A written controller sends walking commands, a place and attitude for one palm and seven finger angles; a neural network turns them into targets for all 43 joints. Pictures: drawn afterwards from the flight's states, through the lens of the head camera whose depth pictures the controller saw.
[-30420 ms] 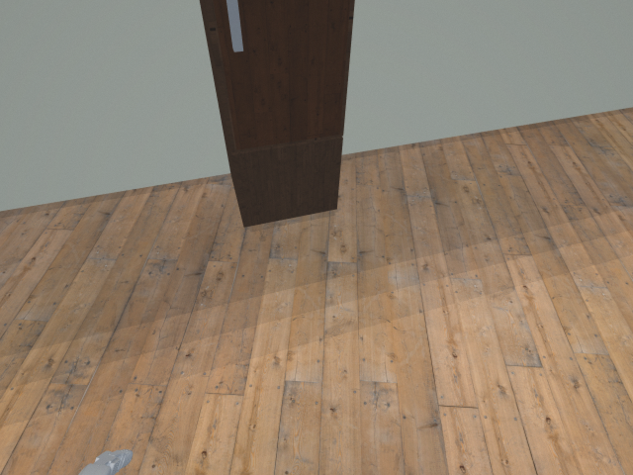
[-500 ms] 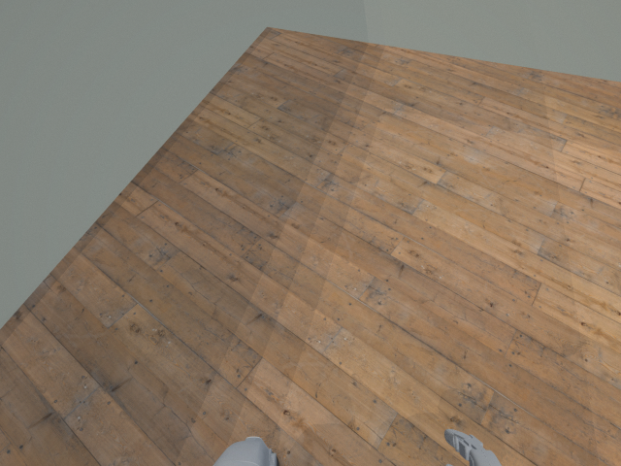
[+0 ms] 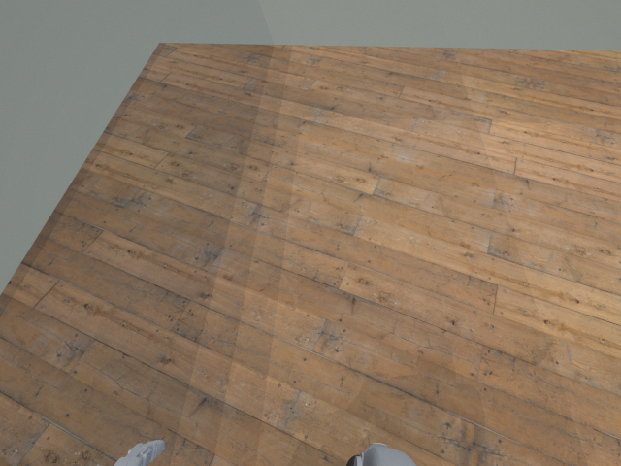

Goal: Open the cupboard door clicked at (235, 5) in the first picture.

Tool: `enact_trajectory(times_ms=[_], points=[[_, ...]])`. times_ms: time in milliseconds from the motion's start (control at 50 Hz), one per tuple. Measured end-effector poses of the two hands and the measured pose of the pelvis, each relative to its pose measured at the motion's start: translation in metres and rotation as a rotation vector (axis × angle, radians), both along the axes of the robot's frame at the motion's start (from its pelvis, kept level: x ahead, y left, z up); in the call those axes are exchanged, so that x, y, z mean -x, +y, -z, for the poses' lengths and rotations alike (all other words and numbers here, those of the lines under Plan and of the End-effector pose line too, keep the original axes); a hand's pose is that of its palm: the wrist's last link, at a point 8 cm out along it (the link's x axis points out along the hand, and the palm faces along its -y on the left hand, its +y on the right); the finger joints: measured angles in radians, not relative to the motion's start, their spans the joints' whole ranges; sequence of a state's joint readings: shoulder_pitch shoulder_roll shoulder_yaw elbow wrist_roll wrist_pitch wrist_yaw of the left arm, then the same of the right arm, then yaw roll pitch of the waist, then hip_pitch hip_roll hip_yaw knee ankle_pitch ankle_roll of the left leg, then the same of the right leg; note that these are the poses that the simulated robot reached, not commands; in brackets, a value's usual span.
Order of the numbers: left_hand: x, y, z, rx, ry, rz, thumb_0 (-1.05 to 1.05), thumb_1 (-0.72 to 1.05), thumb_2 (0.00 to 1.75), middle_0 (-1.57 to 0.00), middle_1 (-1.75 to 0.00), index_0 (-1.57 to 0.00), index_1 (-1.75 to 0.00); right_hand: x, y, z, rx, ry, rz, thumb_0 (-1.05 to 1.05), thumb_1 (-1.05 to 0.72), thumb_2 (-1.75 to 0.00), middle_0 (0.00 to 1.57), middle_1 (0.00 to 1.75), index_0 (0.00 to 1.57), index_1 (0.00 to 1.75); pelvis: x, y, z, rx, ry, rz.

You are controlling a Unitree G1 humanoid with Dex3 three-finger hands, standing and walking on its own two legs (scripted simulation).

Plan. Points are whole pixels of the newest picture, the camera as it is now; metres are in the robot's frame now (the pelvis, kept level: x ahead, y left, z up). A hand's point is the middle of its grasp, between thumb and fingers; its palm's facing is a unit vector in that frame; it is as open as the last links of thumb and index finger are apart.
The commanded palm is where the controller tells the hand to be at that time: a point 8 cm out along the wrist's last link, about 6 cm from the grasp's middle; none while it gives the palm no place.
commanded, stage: turn to face it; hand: left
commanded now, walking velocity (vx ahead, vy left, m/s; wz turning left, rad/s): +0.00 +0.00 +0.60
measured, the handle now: out of the picture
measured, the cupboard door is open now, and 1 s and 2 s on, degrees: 46 46 46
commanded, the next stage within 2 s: none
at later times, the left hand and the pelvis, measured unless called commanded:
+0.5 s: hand (158, 454) +0.16 +0.24 -0.17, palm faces +0.29 -0.94 -0.19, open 7.3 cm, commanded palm none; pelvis +0.12 +0.02 +0.01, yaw +16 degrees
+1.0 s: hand out of the picture +0.13 +0.15 -0.13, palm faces +0.55 -0.79 -0.26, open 7.4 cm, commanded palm none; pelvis +0.18 -0.05 +0.03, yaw +35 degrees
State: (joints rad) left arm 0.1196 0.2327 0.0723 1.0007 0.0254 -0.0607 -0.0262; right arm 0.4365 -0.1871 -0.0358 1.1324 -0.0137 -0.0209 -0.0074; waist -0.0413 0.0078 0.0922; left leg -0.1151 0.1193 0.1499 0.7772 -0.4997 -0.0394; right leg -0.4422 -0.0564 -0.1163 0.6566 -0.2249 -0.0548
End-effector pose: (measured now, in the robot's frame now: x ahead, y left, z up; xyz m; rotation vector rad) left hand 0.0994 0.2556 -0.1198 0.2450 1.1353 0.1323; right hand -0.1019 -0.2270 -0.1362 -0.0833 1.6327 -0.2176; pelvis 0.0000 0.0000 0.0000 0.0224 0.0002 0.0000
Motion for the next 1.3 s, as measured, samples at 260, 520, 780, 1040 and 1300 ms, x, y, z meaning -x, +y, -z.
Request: enact_trajectory(times_ms=[260, 520, 780, 1040, 1300], points=[[-0.054, -0.024, -0.002, 0.096, -0.033, -0.166, -0.03, 0.95, 0.9, -0.21, -0.3, -0.2, -0.3, -0.221, 0.001, -0.022, 0.016, -0.252, -0.191, 0.01, -0.92, -0.9, 0.2, 0.3, 0.2, 0.3, -0.081, -0.003, -0.022, 0.032, 0.01, -0.158], [-0.039, 0.029, 0.013, 0.078, 0.069, -0.352, 0.0, 0.91, 0.9, -0.2, -0.3, -0.2, -0.3, -0.36, 0.025, -0.032, 0.074, -0.399, -0.436, 0.0, -0.91, -0.9, 0.2, 0.3, 0.2, 0.3, -0.123, 0.023, -0.013, 0.061, 0.029, -0.296], [-0.04, 0.002, -0.016, -0.041, 0.008, -0.484, 0.0, 0.9, 0.9, -0.2, -0.3, -0.2, -0.3, -0.423, -0.005, -0.009, -0.019, -0.352, -0.545, 0.01, -0.9, -0.9, 0.2, 0.3, 0.21, 0.3, -0.16, -0.026, -0.011, 0.029, 0.041, -0.456], [0.017, -0.079, -0.016, 0.047, 0.107, -0.696, 0.0, 0.9, 0.9, -0.21, -0.3, -0.2, -0.3, -0.511, 0.023, -0.024, -0.071, -0.38, -0.759, 0.01, -0.91, -0.9, 0.2, 0.3, 0.2, 0.3, -0.182, -0.045, -0.024, -0.023, 0.028, -0.646], [0.084, -0.069, 0.012, 0.087, 0.163, -0.91, 0.0, 0.91, 0.9, -0.2, -0.3, -0.2, -0.3, -0.543, 0.112, -0.037, -0.096, -0.505, -1.0, 0.0, -0.91, -0.9, 0.2, 0.3, 0.2, 0.3, -0.176, -0.028, -0.013, 0.025, 0.007, -0.806]])
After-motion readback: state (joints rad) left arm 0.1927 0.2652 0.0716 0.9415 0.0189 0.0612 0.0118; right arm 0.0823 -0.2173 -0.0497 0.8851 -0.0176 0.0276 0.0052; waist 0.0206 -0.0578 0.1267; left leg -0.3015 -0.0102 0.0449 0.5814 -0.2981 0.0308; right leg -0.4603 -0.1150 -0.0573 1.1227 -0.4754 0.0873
